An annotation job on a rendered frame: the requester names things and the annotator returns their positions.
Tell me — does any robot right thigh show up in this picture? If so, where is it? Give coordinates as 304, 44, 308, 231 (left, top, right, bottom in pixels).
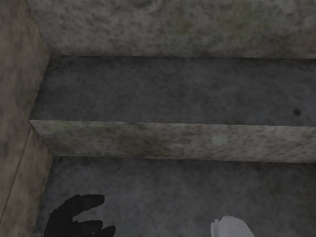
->
211, 218, 255, 237

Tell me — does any left robot hand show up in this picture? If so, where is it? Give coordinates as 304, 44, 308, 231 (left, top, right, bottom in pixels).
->
41, 194, 116, 237

